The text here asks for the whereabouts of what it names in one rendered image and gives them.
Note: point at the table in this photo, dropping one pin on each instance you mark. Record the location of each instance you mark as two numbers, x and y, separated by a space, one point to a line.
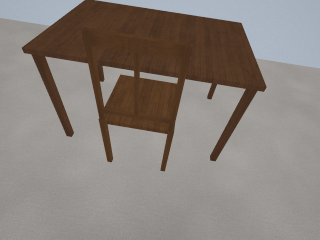
221 53

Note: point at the chair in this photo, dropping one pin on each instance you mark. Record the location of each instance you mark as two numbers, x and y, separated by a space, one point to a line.
137 103

